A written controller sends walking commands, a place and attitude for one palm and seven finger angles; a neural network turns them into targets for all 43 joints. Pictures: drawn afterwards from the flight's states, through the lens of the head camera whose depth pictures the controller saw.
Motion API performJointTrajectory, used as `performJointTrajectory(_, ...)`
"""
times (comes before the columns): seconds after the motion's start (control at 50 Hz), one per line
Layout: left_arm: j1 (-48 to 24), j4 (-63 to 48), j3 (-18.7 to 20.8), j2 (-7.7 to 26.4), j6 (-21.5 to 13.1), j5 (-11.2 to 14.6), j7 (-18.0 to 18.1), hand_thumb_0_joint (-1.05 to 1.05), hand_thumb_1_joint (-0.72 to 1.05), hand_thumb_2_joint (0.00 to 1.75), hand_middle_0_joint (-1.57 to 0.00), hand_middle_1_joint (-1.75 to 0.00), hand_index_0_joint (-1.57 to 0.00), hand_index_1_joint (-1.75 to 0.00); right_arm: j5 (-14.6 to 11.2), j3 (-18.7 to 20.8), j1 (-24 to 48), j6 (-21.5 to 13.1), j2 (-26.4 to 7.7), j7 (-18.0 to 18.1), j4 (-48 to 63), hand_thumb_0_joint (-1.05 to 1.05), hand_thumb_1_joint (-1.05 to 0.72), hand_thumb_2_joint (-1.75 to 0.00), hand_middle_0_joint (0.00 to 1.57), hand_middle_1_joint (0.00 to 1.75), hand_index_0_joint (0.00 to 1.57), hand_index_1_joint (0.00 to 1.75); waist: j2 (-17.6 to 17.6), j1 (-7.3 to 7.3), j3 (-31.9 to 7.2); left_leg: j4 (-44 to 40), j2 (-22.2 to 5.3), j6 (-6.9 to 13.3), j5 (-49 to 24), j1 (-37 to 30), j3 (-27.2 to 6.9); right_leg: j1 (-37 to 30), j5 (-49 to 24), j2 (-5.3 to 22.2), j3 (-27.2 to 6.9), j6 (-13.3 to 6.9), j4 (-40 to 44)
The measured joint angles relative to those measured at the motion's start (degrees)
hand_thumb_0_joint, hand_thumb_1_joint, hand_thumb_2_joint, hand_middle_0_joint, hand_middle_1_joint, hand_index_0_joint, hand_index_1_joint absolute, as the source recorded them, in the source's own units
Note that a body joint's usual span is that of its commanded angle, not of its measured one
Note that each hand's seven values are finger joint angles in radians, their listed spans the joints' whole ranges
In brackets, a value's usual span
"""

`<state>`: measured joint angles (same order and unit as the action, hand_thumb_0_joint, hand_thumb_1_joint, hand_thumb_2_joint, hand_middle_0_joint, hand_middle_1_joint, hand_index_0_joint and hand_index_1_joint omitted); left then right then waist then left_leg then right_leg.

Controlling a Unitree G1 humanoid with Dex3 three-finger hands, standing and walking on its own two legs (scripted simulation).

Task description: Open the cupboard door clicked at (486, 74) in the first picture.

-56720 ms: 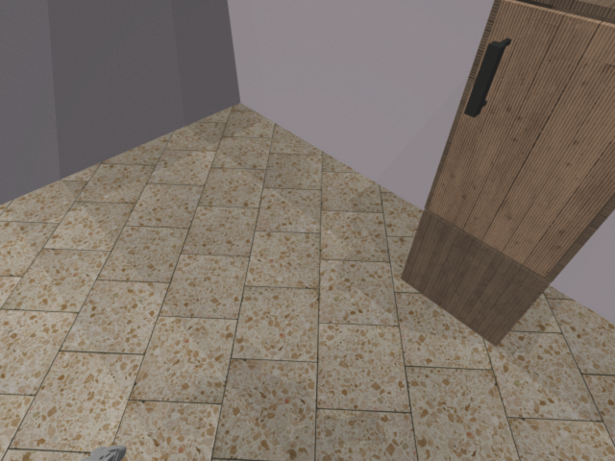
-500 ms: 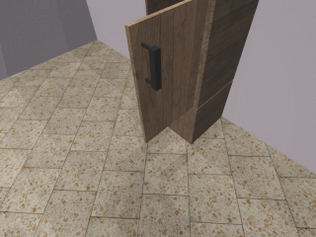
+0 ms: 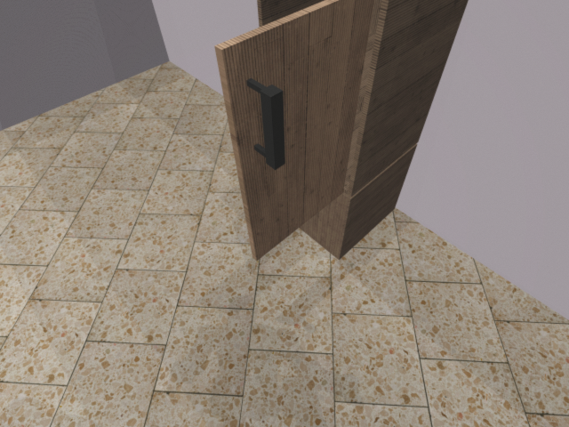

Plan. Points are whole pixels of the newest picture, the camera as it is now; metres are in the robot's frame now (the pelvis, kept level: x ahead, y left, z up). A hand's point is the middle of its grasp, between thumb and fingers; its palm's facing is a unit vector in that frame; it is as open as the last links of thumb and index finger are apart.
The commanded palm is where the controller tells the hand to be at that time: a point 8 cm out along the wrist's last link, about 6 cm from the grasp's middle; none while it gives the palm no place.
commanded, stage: look to check the result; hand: left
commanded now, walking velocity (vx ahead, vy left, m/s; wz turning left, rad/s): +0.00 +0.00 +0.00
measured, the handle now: (265, 124) +0.58 +0.07 +0.10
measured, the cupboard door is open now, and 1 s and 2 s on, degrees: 90 90 90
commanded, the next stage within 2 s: stand and wait in 0.30 s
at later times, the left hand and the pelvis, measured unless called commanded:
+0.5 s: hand out of the picture +0.10 +0.24 -0.15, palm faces -0.02 -0.94 -0.34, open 7.4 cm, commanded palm none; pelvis +0.01 +0.00 +0.00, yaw +0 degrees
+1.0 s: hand out of the picture +0.08 +0.25 -0.16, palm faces -0.03 -0.94 -0.33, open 7.4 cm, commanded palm none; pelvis +0.01 +0.01 +0.00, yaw -1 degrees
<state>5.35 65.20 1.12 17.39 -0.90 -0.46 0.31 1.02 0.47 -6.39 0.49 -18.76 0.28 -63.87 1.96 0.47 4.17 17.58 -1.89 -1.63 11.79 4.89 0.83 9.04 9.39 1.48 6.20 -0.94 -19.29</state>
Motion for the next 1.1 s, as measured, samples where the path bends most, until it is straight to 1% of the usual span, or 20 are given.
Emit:
performJointTrajectory(0.2, -0.1, 0.0, 0.0, 0.5, -0.1, 0.1, 0.1, 0.01, 0.9, 0.9, -0.2, -0.3, -0.2, -0.3, -0.1, -0.2, 0.3, 0.0, 0.1, 0.1, 0.0, 0.0, -0.91, -0.9, 0.21, 0.3, 0.2, 0.3, 0.3, -0.13, -0.1, -0.8, -0.3, -0.2, 0.3, -0.9, 0.0, -0.9, 0.3, -0.3, 0.0, -0.1, 0.7)
performJointTrajectory(0.4, -0.6, -0.4, -0.1, 0.3, -0.2, 0.0, 0.2, 0.01, 0.9, 0.9, -0.2, -0.3, -0.2, -0.3, -0.1, -0.3, 0.2, -0.1, 0.2, 0.1, 0.0, 0.0, -0.91, -0.9, 0.21, 0.3, 0.2, 0.3, 0.0, 0.07, -0.7, -1.4, -0.3, -0.1, 0.4, -1.8, 0.2, -1.6, 0.4, -0.4, -0.1, 0.0, 1.1)
performJointTrajectory(0.68, -0.4, -0.5, -0.3, 0.3, -0.2, 0.0, 0.0, 0.01, 0.9, 0.9, -0.2, -0.3, -0.21, -0.3, -0.1, -0.4, -0.6, -0.2, 0.6, 0.1, -0.3, 0.0, -0.91, -0.9, 0.21, 0.3, 0.2, 0.3, -0.8, 0.3, -0.5, -1.7, -0.1, 0.2, 0.2, -2.1, 0.7, -1.7, -0.1, -0.2, -0.7, 0.3, 1.7)
performJointTrajectory(1.1, 0.8, 0.1, -0.4, 0.3, 0.0, 0.0, 0.0, 0.01, 0.9, 0.9, -0.2, -0.3, -0.2, -0.3, -0.2, -0.4, -1.0, -0.4, 1.3, 0.1, -0.6, 0.0, -0.91, -0.9, 0.21, 0.3, 0.2, 0.3, -1.1, 0.0, -0.5, -1.8, 0.6, 0.9, 0.1, -1.9, 0.9, -1.7, -0.4, 0.5, -0.9, 1.0, 1.9)
